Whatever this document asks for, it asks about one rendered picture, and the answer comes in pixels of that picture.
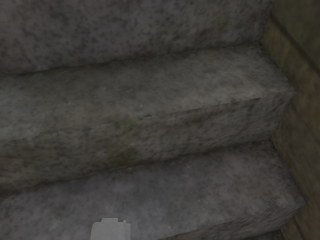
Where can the left robot thigh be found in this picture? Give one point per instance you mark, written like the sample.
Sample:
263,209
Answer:
111,229

